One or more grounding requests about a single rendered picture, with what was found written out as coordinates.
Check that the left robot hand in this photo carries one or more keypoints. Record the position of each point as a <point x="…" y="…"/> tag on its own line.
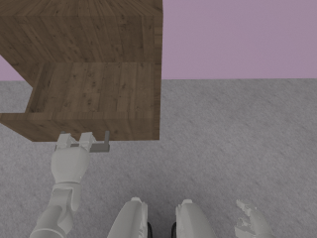
<point x="70" y="163"/>

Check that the cabinet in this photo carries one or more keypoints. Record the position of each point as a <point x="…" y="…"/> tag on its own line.
<point x="33" y="32"/>

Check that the right robot hand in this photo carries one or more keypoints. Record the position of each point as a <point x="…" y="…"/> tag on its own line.
<point x="255" y="226"/>

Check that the robot left shin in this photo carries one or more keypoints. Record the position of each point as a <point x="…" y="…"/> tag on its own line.
<point x="143" y="233"/>

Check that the drawer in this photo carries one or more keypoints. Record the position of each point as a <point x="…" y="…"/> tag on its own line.
<point x="83" y="97"/>

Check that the left robot forearm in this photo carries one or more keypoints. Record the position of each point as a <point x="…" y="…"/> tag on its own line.
<point x="57" y="220"/>

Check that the handle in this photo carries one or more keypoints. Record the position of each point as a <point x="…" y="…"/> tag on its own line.
<point x="96" y="147"/>

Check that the left robot thigh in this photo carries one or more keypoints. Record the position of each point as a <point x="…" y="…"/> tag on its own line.
<point x="132" y="217"/>

